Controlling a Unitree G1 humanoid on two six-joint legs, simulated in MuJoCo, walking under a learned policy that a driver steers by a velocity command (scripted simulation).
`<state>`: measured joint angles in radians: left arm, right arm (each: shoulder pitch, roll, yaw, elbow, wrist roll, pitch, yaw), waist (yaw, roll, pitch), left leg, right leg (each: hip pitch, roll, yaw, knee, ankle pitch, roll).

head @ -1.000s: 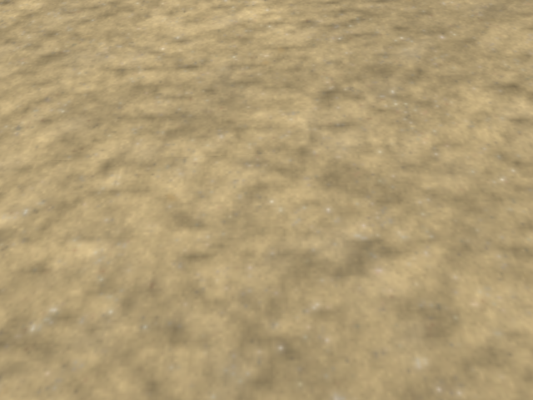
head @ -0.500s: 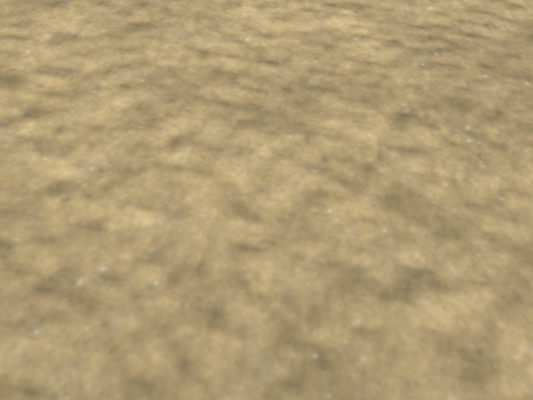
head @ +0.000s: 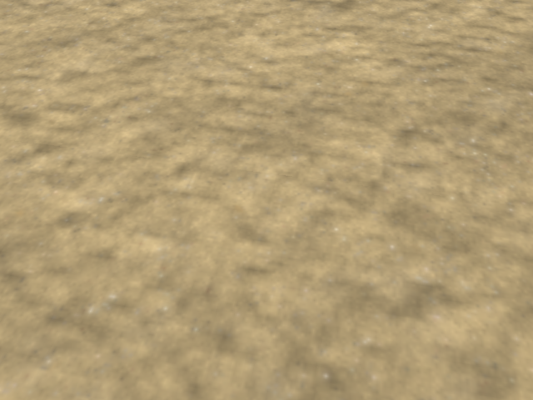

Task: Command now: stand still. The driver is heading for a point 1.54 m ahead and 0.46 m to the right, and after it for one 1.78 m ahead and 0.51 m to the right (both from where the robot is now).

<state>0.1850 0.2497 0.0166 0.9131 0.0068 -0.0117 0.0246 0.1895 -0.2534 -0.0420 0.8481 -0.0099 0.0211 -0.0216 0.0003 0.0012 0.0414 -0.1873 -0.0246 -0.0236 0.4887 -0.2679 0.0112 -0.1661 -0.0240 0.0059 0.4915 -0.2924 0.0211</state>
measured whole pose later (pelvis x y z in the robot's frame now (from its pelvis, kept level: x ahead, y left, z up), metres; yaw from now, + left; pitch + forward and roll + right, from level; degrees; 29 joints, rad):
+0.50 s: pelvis +0.00 -0.01 +0.00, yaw +0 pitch -2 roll +0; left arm 0.22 0.24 0.01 1.05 0.00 0.00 0.04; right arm 0.21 -0.24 -0.03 1.03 0.00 0.01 -0.04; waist 0.00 0.00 0.03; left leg -0.19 -0.01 -0.03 0.51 -0.29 0.01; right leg -0.17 -0.01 0.01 0.51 -0.31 0.00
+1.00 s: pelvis +0.02 -0.01 +0.00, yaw +0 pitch -1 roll +0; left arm 0.23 0.21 0.00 1.08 0.00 0.00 0.03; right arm 0.20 -0.21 -0.02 1.09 0.00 0.01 -0.04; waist 0.00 0.00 0.04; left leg -0.16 -0.01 -0.03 0.48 -0.30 0.00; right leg -0.14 0.00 0.01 0.48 -0.31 0.00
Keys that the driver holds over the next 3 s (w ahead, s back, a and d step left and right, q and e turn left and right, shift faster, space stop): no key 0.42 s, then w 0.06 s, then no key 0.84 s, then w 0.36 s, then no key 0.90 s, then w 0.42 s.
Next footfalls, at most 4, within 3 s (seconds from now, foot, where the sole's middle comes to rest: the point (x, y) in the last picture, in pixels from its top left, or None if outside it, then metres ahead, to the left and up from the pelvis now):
1.96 right None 0.34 -0.10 -0.77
2.26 left None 0.27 0.13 -0.77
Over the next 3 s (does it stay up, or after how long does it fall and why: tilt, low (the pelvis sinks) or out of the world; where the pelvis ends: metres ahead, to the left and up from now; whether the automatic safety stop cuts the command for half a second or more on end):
stays up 0.38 -0.03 0.01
